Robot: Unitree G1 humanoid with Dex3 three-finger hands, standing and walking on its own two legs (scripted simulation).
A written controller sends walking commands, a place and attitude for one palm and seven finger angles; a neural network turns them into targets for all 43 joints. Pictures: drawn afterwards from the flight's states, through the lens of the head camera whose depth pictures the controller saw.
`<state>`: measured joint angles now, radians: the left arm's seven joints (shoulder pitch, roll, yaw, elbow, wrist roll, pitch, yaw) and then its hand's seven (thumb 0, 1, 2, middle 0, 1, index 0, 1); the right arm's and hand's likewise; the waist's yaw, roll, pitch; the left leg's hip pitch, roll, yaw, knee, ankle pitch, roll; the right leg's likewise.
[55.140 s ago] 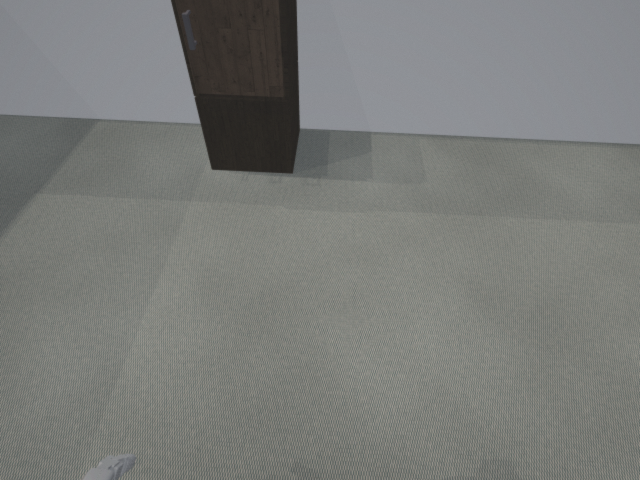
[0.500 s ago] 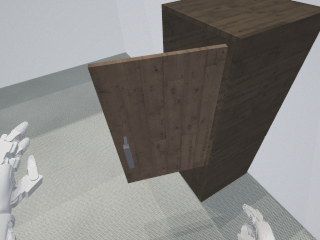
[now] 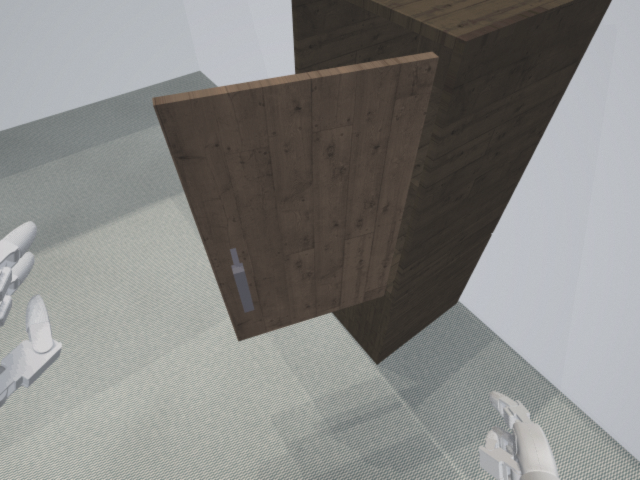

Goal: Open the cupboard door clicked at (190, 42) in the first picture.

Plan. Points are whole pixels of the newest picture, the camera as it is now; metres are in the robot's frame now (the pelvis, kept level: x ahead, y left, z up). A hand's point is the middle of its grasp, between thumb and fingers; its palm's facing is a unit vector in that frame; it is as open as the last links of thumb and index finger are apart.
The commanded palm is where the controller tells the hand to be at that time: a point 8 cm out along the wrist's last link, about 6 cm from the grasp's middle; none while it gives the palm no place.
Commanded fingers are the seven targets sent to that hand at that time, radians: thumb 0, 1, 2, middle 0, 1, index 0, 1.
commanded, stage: step back with the hand held close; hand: left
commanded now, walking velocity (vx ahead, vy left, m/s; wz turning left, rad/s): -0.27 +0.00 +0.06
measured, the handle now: (241, 280) +0.45 +0.17 -0.09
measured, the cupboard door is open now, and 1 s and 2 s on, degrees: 73 73 73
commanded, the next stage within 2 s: stop stepping back and stand still in 0.72 s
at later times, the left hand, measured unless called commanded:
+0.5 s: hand out of the picture +0.07 +0.29 +0.16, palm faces +0.52 -0.73 -0.44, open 7.5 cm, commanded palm -0.01 +0.33 +0.17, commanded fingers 0.00 0.90 0.90 -0.20 -0.30 -0.20 -0.30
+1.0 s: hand out of the picture -0.13 +0.31 +0.17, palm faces +0.60 -0.69 -0.40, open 7.5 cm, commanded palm -0.17 +0.34 +0.17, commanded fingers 0.00 0.90 0.90 -0.20 -0.30 -0.20 -0.30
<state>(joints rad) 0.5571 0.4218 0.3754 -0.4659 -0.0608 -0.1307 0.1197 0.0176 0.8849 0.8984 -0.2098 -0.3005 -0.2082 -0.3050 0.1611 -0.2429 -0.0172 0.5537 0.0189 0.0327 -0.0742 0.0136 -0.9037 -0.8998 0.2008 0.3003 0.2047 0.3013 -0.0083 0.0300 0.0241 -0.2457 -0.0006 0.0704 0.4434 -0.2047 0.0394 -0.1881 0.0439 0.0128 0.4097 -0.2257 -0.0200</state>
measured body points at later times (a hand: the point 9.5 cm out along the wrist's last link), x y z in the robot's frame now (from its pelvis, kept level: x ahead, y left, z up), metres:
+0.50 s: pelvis -0.11 +0.01 -0.02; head -0.09 +0.03 +0.43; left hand +0.03 +0.33 +0.18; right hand +0.08 -0.21 -0.10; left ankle +0.01 +0.10 -0.73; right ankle -0.01 -0.10 -0.74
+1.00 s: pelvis -0.27 +0.02 -0.04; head -0.26 +0.06 +0.41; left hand -0.17 +0.35 +0.19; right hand -0.03 -0.14 -0.10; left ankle -0.14 +0.12 -0.71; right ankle -0.38 -0.11 -0.74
